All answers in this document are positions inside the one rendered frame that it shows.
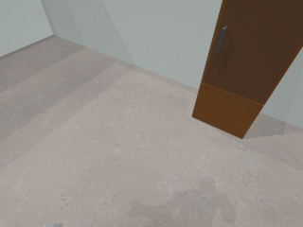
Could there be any cupboard door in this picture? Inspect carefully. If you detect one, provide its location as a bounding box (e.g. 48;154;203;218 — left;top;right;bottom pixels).
204;0;303;103

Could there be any handle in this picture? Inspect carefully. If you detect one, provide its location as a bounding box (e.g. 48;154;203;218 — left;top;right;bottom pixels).
215;26;227;52

